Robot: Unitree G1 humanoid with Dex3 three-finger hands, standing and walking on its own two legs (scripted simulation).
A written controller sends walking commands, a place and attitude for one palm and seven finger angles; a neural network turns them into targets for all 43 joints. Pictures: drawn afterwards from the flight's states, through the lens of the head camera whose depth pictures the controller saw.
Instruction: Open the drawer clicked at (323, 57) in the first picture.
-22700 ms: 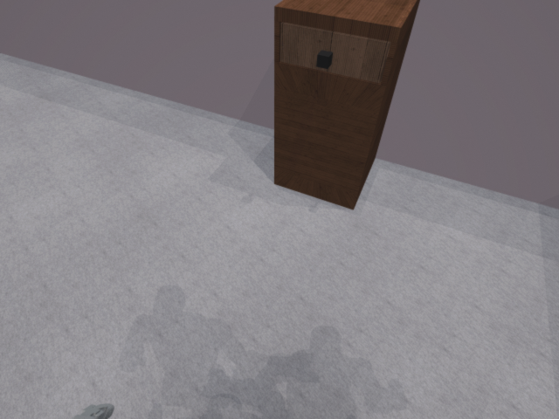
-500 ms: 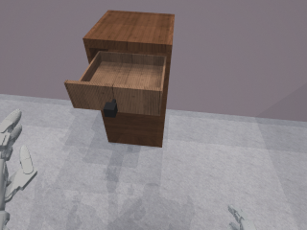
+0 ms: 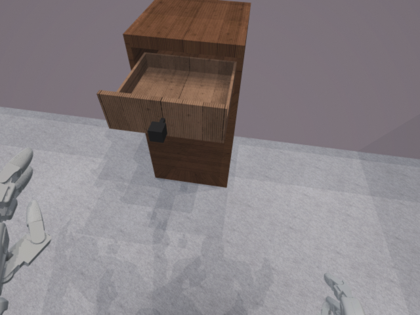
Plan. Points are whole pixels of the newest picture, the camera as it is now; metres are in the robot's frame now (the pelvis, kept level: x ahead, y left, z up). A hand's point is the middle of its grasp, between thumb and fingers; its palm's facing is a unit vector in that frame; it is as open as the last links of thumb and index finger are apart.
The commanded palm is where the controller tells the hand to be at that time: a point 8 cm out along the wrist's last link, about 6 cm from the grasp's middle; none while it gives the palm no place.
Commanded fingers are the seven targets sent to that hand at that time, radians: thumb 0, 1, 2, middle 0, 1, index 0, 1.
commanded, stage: let the arm hang, fingers relaxed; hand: left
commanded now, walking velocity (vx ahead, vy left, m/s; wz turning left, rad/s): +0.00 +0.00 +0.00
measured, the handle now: (159, 127) +0.62 +0.18 -0.04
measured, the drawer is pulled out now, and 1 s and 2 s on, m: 0.30 0.30 0.30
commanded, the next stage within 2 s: look to check the result in 1.20 s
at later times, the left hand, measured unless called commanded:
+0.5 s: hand out of the picture +0.01 +0.20 -0.18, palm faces +0.06 -0.98 -0.18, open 6.9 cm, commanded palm none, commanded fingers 0.00 0.90 0.90 -0.20 -0.30 -0.20 -0.30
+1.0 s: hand out of the picture +0.01 +0.20 -0.17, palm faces +0.00 -0.98 -0.18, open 7.4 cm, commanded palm none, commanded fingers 0.00 0.90 0.90 -0.20 -0.30 -0.20 -0.30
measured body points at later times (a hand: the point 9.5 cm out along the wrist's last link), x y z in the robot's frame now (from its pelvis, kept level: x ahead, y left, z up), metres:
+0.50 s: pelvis +0.01 +0.02 +0.00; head +0.05 +0.04 +0.45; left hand +0.01 +0.26 -0.16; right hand +0.03 -0.22 -0.14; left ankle +0.02 +0.14 -0.74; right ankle +0.03 -0.08 -0.74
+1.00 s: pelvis +0.01 +0.04 +0.01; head +0.02 +0.04 +0.46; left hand +0.01 +0.26 -0.15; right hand -0.01 -0.16 -0.16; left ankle +0.02 +0.14 -0.74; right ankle +0.03 -0.08 -0.74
